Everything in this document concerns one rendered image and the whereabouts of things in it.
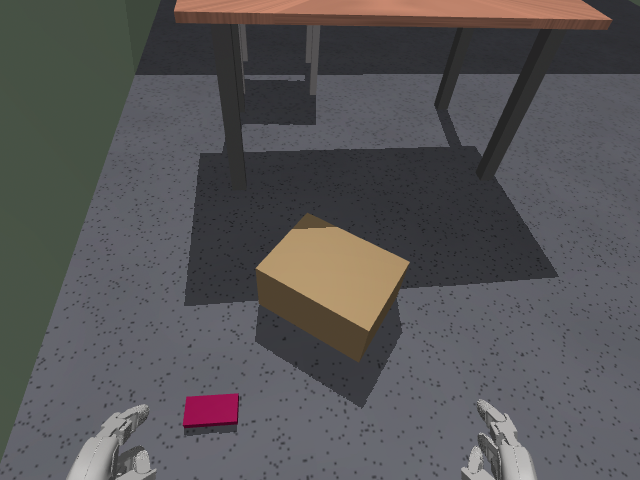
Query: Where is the right robot hand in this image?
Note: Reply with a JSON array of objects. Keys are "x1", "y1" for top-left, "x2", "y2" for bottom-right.
[{"x1": 461, "y1": 399, "x2": 538, "y2": 480}]

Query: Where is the table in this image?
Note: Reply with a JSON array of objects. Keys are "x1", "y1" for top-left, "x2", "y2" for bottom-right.
[{"x1": 174, "y1": 0, "x2": 613, "y2": 190}]

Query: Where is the left robot hand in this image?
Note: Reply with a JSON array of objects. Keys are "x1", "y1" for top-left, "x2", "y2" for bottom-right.
[{"x1": 66, "y1": 404, "x2": 157, "y2": 480}]

